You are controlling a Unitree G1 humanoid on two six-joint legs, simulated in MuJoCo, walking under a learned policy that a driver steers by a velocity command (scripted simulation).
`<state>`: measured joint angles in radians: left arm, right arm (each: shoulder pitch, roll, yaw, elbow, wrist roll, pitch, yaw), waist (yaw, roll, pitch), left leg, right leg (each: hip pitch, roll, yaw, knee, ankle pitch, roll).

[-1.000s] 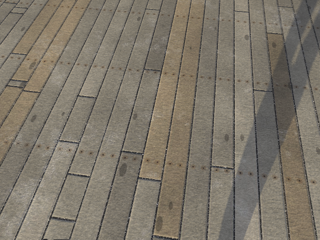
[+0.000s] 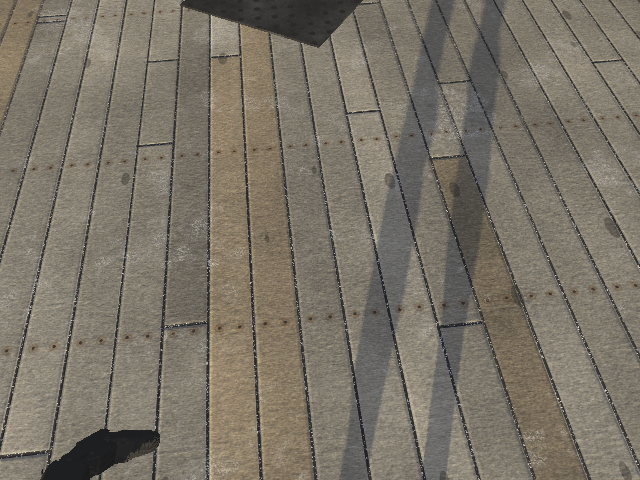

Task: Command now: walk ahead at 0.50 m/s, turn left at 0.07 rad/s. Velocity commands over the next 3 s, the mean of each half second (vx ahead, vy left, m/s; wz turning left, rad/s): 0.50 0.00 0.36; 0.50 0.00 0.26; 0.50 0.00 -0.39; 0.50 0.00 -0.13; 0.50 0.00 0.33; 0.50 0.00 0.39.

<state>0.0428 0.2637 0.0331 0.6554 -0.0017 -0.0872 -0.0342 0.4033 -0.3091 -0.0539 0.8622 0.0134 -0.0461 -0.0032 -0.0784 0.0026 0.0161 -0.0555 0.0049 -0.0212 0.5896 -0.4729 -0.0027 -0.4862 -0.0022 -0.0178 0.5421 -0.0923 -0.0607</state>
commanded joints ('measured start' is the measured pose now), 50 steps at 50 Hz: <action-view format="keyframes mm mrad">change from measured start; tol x16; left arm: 1 404 206 74 35 -4 8 12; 5 198 108 40 32 17 -9 12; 26 245 229 80 156 -17 51 71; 28 334 58 18 80 16 2 49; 50 -5 128 33 4 -16 -17 -17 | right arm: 1 50 -89 0 -79 13 -47 6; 21 -412 -6 -2 -250 9 -5 60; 24 -347 -48 -26 -266 7 2 70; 27 46 -227 -105 -182 10 20 30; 34 -182 -75 -40 -236 -17 -20 24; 50 -65 -151 -57 -99 -4 -11 -7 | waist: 1 195 -212 -349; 4 136 -54 -58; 20 170 -29 84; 26 -51 -77 -136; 28 26 271 -347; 31 15 -17 -138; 50 43 86 2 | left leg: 1 -685 -19 -114 682 -108 23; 15 -613 100 -46 191 564 2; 22 -646 53 66 24 417 66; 26 -137 -80 123 -56 350 172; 27 180 96 -152 -61 391 241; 28 467 328 -749 -206 223 455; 37 -150 161 -211 -395 664 300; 45 -45 167 -135 -397 466 219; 50 137 230 -97 -264 783 166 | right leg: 1 849 -388 721 -217 -309 -250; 8 331 -252 179 -399 48 -155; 20 562 -266 -117 -380 279 -91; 25 617 -266 -184 -15 913 -38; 26 505 -230 -205 200 841 -5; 27 226 -169 -204 517 374 36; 28 -190 63 -51 851 -477 89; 29 -300 8 128 893 -460 65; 43 -66 -78 30 72 235 108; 50 -77 -32 19 -15 12 -11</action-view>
